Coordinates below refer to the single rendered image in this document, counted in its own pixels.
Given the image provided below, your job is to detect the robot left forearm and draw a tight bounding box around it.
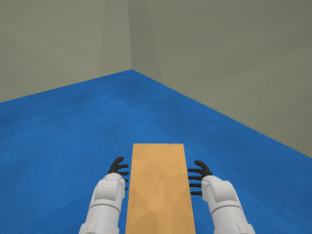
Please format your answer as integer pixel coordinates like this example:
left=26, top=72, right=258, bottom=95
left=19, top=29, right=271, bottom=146
left=78, top=173, right=126, bottom=234

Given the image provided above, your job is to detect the robot right hand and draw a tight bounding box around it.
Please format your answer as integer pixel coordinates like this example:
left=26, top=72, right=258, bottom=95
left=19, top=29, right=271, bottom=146
left=187, top=160, right=213, bottom=196

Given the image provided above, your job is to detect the robot right forearm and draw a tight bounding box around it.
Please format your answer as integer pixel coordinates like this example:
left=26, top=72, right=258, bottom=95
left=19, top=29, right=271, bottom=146
left=201, top=175, right=255, bottom=234

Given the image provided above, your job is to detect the robot left hand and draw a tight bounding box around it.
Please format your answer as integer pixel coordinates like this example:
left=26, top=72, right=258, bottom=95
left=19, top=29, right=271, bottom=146
left=108, top=156, right=129, bottom=190

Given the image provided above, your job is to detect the carton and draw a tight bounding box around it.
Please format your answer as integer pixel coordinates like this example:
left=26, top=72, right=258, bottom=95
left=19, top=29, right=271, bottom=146
left=125, top=143, right=196, bottom=234

